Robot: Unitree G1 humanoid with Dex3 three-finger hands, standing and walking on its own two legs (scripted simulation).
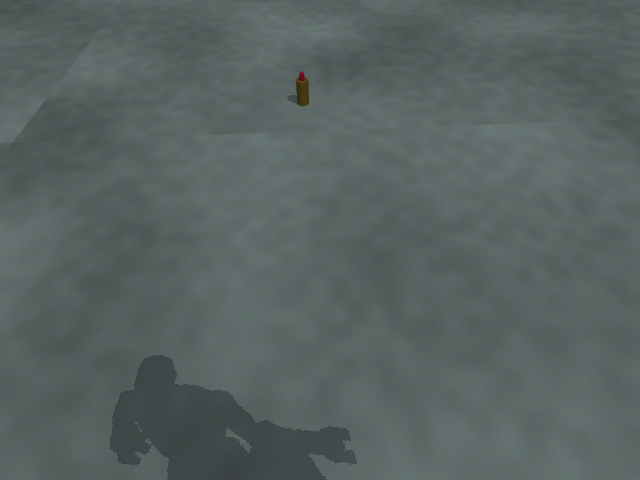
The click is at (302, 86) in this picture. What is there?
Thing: necked bottle
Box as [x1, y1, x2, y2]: [296, 72, 308, 105]
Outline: 300,72 300,76 296,79 297,103 299,105 306,105 308,103 307,78 303,76 302,72
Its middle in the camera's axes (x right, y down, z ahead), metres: -0.11 -0.91 +2.29
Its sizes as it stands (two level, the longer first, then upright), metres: 0.071 0.071 0.192
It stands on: the floor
